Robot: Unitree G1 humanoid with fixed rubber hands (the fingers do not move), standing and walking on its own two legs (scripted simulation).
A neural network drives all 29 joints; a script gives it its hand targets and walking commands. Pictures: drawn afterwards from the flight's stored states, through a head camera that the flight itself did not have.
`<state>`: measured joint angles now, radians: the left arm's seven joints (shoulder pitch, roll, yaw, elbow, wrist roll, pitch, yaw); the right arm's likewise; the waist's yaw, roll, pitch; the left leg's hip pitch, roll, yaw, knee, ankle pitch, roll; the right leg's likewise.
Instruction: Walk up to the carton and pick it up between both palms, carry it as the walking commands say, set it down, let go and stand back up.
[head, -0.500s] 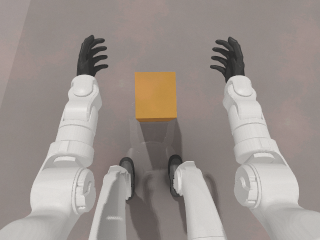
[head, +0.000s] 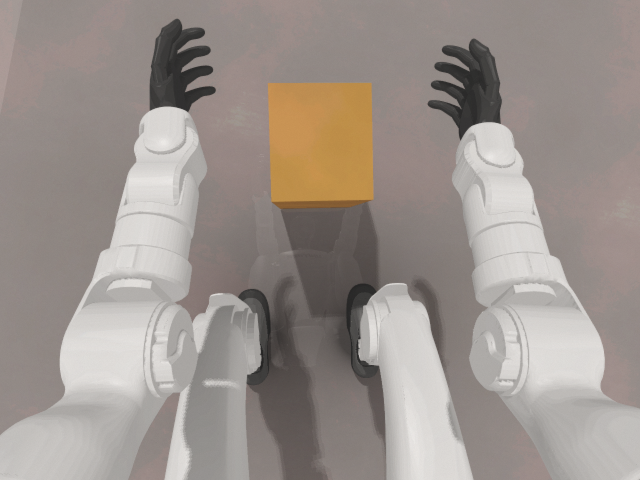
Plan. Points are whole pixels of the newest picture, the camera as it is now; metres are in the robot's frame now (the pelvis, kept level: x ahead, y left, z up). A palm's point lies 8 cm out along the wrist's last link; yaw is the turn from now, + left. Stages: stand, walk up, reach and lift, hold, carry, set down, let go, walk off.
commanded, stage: reach and lift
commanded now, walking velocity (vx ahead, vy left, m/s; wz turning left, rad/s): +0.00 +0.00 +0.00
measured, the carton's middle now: (317, 158) +0.49 -0.04 -0.42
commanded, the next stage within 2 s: none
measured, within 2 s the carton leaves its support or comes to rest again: neither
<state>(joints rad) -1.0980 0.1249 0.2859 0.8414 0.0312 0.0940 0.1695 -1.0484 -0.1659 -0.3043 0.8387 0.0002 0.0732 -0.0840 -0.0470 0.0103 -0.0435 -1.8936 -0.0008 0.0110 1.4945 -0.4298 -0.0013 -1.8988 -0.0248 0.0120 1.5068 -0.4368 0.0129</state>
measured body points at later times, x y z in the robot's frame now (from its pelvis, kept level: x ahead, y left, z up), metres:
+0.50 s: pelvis -0.02 +0.00 -0.12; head +0.33 -0.02 +0.16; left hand +0.52 +0.12 -0.28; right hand +0.49 -0.20 -0.28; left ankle +0.09 +0.12 -0.52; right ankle +0.09 -0.13 -0.52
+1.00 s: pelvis -0.04 +0.00 -0.17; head +0.33 -0.02 +0.07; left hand +0.53 +0.11 -0.35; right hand +0.50 -0.19 -0.36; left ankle +0.09 +0.12 -0.52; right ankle +0.09 -0.13 -0.52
